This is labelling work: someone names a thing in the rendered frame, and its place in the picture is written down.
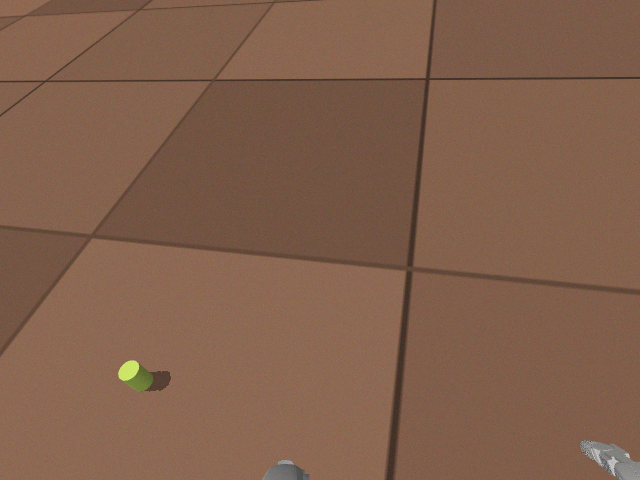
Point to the can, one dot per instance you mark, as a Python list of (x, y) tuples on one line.
[(135, 375)]

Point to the right robot hand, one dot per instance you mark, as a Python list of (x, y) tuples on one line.
[(615, 460)]

